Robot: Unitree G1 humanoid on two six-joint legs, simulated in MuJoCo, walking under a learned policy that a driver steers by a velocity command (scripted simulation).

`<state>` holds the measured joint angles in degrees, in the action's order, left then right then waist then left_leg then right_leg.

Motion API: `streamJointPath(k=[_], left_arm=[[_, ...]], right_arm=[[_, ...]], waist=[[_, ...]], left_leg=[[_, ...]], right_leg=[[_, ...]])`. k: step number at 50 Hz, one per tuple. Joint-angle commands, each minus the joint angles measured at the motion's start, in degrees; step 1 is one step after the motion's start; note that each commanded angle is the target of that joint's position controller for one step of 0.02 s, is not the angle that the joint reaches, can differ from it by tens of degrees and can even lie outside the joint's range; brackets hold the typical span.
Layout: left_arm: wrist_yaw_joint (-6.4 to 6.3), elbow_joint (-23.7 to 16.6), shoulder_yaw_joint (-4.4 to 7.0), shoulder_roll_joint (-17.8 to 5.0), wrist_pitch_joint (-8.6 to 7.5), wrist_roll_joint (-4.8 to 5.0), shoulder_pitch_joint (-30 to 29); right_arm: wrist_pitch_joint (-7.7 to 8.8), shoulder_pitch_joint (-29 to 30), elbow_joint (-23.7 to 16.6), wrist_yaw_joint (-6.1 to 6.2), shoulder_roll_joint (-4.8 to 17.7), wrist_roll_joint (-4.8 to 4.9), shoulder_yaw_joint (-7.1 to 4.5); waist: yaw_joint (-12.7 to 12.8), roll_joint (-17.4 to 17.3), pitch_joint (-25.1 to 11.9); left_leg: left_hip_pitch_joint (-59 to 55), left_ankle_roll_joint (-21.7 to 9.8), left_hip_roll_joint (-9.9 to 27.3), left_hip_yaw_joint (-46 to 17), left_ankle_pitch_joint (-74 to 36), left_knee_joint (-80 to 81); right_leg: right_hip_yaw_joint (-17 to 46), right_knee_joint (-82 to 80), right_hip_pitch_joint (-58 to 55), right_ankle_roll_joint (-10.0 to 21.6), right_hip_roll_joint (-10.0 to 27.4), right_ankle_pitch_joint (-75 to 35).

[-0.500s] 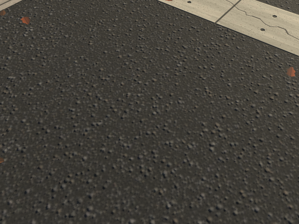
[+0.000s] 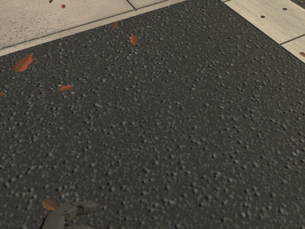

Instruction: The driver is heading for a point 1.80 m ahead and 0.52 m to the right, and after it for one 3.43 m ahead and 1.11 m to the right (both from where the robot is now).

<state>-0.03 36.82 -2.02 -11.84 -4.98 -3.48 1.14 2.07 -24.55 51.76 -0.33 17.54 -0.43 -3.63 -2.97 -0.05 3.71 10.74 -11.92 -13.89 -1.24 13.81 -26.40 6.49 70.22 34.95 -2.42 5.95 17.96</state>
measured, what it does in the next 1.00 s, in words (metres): walks ahead, turning right: right foot, then left foot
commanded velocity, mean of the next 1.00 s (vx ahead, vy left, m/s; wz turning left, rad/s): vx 0.16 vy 0.00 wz -0.49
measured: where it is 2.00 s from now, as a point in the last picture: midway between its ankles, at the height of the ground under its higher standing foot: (155, 205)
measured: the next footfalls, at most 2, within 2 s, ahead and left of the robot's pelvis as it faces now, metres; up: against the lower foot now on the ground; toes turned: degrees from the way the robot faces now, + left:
right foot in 0.22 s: +0.41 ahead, -0.10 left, +0.00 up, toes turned +0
left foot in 0.94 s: +0.49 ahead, +0.03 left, +0.00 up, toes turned -43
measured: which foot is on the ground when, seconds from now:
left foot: down 0.00-0.22, up 0.24-0.92, down 0.94-1.00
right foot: up 0.00-0.20, down 0.22-0.94, up 0.96-1.00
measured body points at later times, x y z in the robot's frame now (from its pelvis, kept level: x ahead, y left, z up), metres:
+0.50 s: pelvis +0.27 -0.07 +0.00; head +0.32 -0.09 +0.45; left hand +0.35 +0.22 -0.11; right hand +0.42 -0.34 -0.10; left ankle +0.37 +0.11 -0.65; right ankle +0.37 -0.10 -0.73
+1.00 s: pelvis +0.38 -0.01 +0.02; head +0.41 -0.01 +0.47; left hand +0.63 +0.17 -0.11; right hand +0.32 -0.32 -0.08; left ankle +0.46 +0.05 -0.73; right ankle +0.36 -0.11 -0.71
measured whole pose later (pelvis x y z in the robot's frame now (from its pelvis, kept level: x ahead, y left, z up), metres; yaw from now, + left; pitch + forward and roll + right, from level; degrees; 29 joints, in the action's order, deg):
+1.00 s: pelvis +0.38 -0.01 +0.02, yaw -32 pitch +0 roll -1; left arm -1.2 46.3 2.9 -19.0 2.9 -1.1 11.8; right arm -1.0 -11.0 46.1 1.9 18.9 -1.5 -0.2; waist -1.1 1.5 1.6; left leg 13.0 -2.3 -5.3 -9.8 8.3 -22.2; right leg 18.4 30.1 15.5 1.2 -12.6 18.6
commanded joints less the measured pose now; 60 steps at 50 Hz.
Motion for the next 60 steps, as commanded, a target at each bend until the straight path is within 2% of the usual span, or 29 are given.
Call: streamJointPath(k=[1, 3, 5, 6, 8, 10, 11, 12, 13, 14, 15, 16, 18, 20, 24, 26, 31, 39, 43, 45, 46, 47, 48, 49, 50, 52, 54, 56, 60], left_arm=[[0.56, -0.64, 1.22, -5.56, 1.47, 0.76, 6.23], [0.94, -0.7, 0.58, -3.42, 1.36, 2.07, 3.29], [0.82, 0.24, 0.76, -3.83, 1.25, 2.93, 1.37], [0.76, 0.95, 1.02, -4.56, 1.0, 2.89, 1.43], [0.79, 3.51, 2.0, -6.96, 0.28, 2.54, 6.6], [1.03, 8.79, 4.26, -12.07, -0.3, 2.2, 22.47], [0.79, 11.65, 5.34, -13.47, -0.52, 1.81, 31.83], [0.59, 12.25, 5.76, -15.09, -0.32, 2.15, 30.98], [0.61, 9.35, 6.93, -18.84, 0.26, 1.69, 24.37], [0.68, 5.45, 7.56, -16.62, 1.45, 3.54, 17.49], [0.31, 4.01, 6.73, -12.74, 2.7, 4.08, 13.74], [0.22, 4.71, 6.1, -10.25, 3.63, 4.22, 14.36], [0.04, 6.81, 6.22, -10.34, 4.05, 3.82, 18.28], [0.36, 6.99, 7.2, -13.02, 4.23, 3.45, 19.18], [-0.48, 5.52, 8.71, -15.74, 5.75, 3.86, 18.41], [-0.8, 5.33, 9.17, -15.92, 6.73, 4.17, 18.99], [-1.02, 5.86, 10.04, -16.08, 7.76, 3.84, 20.96], [-0.57, 5.23, 10.52, -18.08, 7.81, 2.8, 18.75], [-0.65, 4.95, 8.85, -16.13, 7.95, 2.24, 15.63], [-1.25, 5.94, 7.33, -14.1, 8.05, 2.47, 15.26], [-1.37, 7.45, 6.37, -12.07, 7.76, 2.38, 18.35], [-1.38, 8.27, 5.4, -9.61, 7.41, 2.29, 20.95], [-1.49, 8.19, 6.26, -13.29, 7.57, 2.63, 19.44], [-1.67, 8.6, 6.49, -14.9, 7.56, 2.21, 17.23], [-1.52, 7.9, 6.57, -15.5, 7.32, 2.14, 13.92], [-1.28, 7.36, 6.74, -16.48, 7.2, 1.93, 10.81], [-1.37, 6.99, 6.05, -14.82, 7.32, 2.12, 9.65], [-1.92, 6.2, 5.46, -13.49, 7.33, 2.49, 7.31], [-2.38, 4.68, 4.89, -13.04, 6.83, 3.18, 3.85]], right_arm=[[3.49, 2.49, -4.07, 0.03, 6.36, 0.59, -1.1], [3.67, -0.81, -2.52, -0.17, 4.71, 1.12, -0.63], [3.67, -2.5, -1.84, 0.05, 4.44, 0.81, -0.38], [3.68, -2.43, -1.76, 0.33, 4.63, 0.28, -0.34], [3.53, -0.13, -2.19, 1.38, 5.83, -0.93, -0.63], [2.85, 7.19, -4.41, 2.78, 8.06, -1.27, -1.54], [2.42, 12.61, -6.0, 3.16, 8.66, -0.52, -1.89], [2.29, 9.32, -7.96, 2.58, 2.59, -1.33, -0.77], [1.6, -4.33, -8.13, 2.47, -0.93, 0.24, 0.39], [1.05, -4.63, -7.22, 2.44, 2.91, -1.64, 0.96], [0.54, 1.18, -8.17, 2.1, 5.24, -2.27, 0.68], [0.03, 7.46, -9.64, 1.83, 6.17, -2.97, 0.44], [-2.35, 10.51, -11.98, 1.68, 4.66, -2.99, 1.09], [-3.97, 10.35, -12.34, 2.03, 3.07, -2.84, 1.79], [-5.22, 14.62, -13.63, 2.35, 4.19, -2.16, 1.58], [-5.4, 17.35, -14.02, 2.36, 4.93, -1.96, 1.3], [-3.9, 21.64, -14.15, 2.52, 5.81, -1.36, 1.1], [-1.94, 22.18, -13.54, 2.7, 8.14, -0.28, 1.0], [-1.56, 16.47, -11.18, 2.75, 8.68, 0.25, 0.99], [-1.55, 14.47, -9.96, 2.9, 7.39, -0.02, 1.32], [-1.66, 17.66, -10.59, 3.11, 6.99, -0.59, 1.84], [-1.84, 18.31, -11.88, 3.13, 7.55, -1.42, 2.67], [-2.14, 19.36, -10.97, 2.69, 9.63, -2.2, 2.89], [-2.42, 17.53, -9.08, 2.05, 8.87, -1.64, 2.54], [-2.63, 17.36, -8.65, 1.42, 10.6, -0.74, 1.66], [-3.34, 13.55, -8.06, 0.87, 14.58, -0.15, -0.37], [-3.61, 11.4, -7.84, 0.48, 14.1, 0.5, -1.21], [-3.76, 9.65, -7.6, 0.33, 13.19, 0.52, -1.89], [-4.21, 6.26, -6.85, 0.61, 12.42, 0.45, -3.19]], waist=[[4.55, 4.78, 0.03], [0.7, 0.07, -2.33], [-1.72, -1.82, -3.36], [-1.88, -2.27, -3.81], [0.72, -4.45, -5.72], [9.11, -7.02, -9.35], [15.38, -4.58, -10.34], [9.12, 9.03, -10.39], [0.55, 14.93, -20.64], [1.33, 5.24, -23.72], [1.29, -0.78, -16.85], [1.84, -6.05, -11.45], [1.58, -3.94, -7.81], [1.46, -1.6, -8.36], [3.21, 3.74, -9.01], [4.91, 5.7, -7.89], [7.73, 6.99, -6.23], [6.9, 7.46, -5.99], [5.47, 7.99, -8.03], [3.97, 4.69, -7.39], [5.24, -1.87, -7.13], [5.8, -9.03, -8.83], [6.39, -8.95, -5.41], [5.8, -7.66, -4.15], [5.16, -8.72, -2.4], [3.57, -9.46, -1.89], [3.69, -7.46, -2.26], [2.92, -7.94, -3.39], [1.35, -9.15, -6.36]], left_leg=[[7.98, 0.39, 12.23, -7.47, -56.92, 10.9], [1.83, 5.05, 10.32, -3.05, -55.47, 11.36], [-5.75, 7.04, 11.99, -1.43, -52.86, 11.89], [-8.89, 7.76, 12.99, -0.35, -53.3, 11.11], [-12.79, 9.61, 15.55, 1.84, -57.01, 5.85], [-12.07, 11.43, 16.88, 3.66, -58.03, -11.25], [-7.39, 12.59, 13.65, 6.57, -45.87, -30.71], [8.9, 13.09, 4.0, 7.72, 14.4, -50.34], [22.15, 15.08, 1.96, -1.5, 20.9, -65.94], [22.55, 13.44, 6.56, -5.46, 13.42, -65.18], [22.98, 13.18, 8.56, -4.88, 10.38, -62.17], [22.97, 13.4, 10.2, -4.22, 9.91, -56.77], [20.27, 13.88, 11.8, -4.23, 8.8, -47.64], [18.17, 14.28, 11.94, -3.96, 8.19, -41.81], [21.14, 15.14, 11.93, -5.09, 3.77, -34.78], [23.37, 15.51, 11.97, -6.07, 2.02, -31.82], [27.39, 15.0, 11.52, -8.38, 1.3, -26.25], [19.75, 12.67, 8.34, -9.56, 5.37, -16.07], [6.5, 11.45, 9.32, -6.84, 3.51, -6.89], [-3.68, 9.55, 11.41, -7.78, -4.88, 5.08], [-7.12, 8.65, 15.14, -12.45, -5.66, 10.52], [-6.52, 6.77, 25.87, -24.46, -3.22, 14.57], [1.36, 0.9, 29.54, -31.99, -8.83, 16.03], [4.6, -0.96, 28.45, -33.48, -7.23, 15.35], [3.6, 0.71, 24.56, -30.98, -5.82, 13.49], [-0.54, 2.43, 21.24, -30.83, -6.81, 11.1], [-2.76, 3.15, 19.87, -31.27, -10.98, 9.61], [-5.52, 3.75, 18.05, -31.67, -12.58, 8.73], [-10.44, 3.82, 16.71, -34.69, -15.2, 7.41]], right_leg=[[-9.89, -16.68, -8.16, 0.18, -1.56, -10.11], [-13.14, -29.38, -10.0, 2.61, -4.01, -23.33], [-14.52, -36.11, -9.6, 4.56, -5.97, -31.18], [-14.81, -38.2, -9.87, 5.38, -7.17, -32.48], [-13.16, -40.1, -13.95, 6.73, -10.13, -30.88], [-10.69, -41.08, -24.44, 7.81, -11.21, -27.57], [-7.2, -47.53, -30.48, 10.56, -7.9, -34.14], [4.38, -38.94, -40.6, 13.46, 1.17, -70.93], [29.54, -41.62, -51.72, 25.42, 13.2, -84.15], [31.91, -47.22, -48.2, 27.06, 13.13, -65.59], [28.31, -50.24, -39.48, 25.9, 9.76, -47.14], [24.51, -52.74, -31.7, 22.95, 5.87, -36.43], [20.48, -54.01, -24.65, 18.07, 1.71, -35.23], [19.64, -53.72, -21.66, 12.79, -1.23, -33.45], [22.42, -55.5, -22.44, 4.77, -4.58, -16.52], [24.99, -57.41, -24.37, 2.85, -5.57, -5.29], [30.13, -56.75, -31.53, 4.0, -5.46, -1.27], [36.77, -52.29, -30.86, 8.7, -5.62, -12.61], [33.6, -51.42, -26.29, 8.78, -5.67, -18.61], [31.93, -50.27, -21.01, 7.13, -7.5, -8.7], [28.06, -47.1, -18.26, 4.88, -10.19, 5.81], [18.93, -38.53, -19.85, 2.56, -13.59, 10.33], [9.88, -37.49, -19.23, 2.32, -17.07, 10.76], [7.73, -36.02, -21.84, 2.61, -13.12, 6.78], [5.55, -34.9, -19.76, 2.89, -13.23, 4.23], [2.1, -26.46, -12.82, 1.49, -14.76, 6.73], [1.16, -21.71, -9.04, 0.01, -13.85, 8.32], [0.91, -21.02, -6.88, -0.61, -13.3, 8.38], [1.17, -23.76, -5.54, -0.55, -13.03, 8.04]])
Velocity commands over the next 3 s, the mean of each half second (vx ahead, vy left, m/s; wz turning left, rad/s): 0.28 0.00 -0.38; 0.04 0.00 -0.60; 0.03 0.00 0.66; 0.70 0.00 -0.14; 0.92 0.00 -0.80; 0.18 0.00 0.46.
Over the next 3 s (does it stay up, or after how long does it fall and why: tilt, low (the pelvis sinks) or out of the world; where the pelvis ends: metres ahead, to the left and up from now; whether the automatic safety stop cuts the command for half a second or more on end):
stays up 1.25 -0.31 0.01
